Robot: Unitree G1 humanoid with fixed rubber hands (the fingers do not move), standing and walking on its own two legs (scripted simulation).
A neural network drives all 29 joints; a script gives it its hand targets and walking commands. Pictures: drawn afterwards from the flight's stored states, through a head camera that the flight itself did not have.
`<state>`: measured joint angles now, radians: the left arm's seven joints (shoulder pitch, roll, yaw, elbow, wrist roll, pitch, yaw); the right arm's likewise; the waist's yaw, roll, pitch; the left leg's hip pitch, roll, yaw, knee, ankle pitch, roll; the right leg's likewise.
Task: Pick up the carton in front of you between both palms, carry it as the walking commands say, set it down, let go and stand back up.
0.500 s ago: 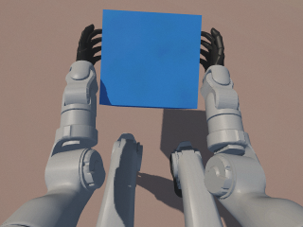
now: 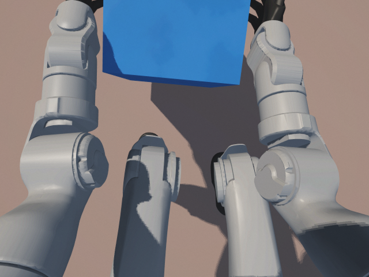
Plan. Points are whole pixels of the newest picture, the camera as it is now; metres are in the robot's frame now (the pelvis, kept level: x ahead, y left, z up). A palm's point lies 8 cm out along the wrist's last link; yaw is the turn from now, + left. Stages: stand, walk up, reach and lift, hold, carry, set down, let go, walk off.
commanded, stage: set down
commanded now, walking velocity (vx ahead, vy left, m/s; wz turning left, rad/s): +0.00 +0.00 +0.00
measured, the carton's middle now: (175, 30) +0.51 +0.10 -0.23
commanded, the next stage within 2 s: none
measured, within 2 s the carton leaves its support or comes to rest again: rests again in 0.66 s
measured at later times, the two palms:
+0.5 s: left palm (93, 15) +0.50 +0.25 -0.20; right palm (259, 32) +0.53 -0.05 -0.20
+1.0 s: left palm (94, 17) +0.50 +0.25 -0.21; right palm (260, 31) +0.53 -0.06 -0.21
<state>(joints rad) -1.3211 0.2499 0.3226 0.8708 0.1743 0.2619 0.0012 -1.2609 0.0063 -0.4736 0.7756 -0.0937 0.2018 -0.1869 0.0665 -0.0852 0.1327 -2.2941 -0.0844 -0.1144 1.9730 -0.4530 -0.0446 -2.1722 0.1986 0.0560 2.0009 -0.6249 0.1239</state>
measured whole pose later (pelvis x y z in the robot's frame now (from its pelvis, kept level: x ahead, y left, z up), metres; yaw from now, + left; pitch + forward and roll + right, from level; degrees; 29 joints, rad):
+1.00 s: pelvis -0.01 -0.01 -0.04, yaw -1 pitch +37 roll -2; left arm -1.42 0.35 0.34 1.09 0.12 0.18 -0.11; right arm -1.40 -0.10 -0.39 1.00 -0.08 0.14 -0.13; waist 0.10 -0.09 0.33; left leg -2.28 0.01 -0.06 2.13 -0.50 -0.02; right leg -2.20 0.21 0.05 2.17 -0.63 0.10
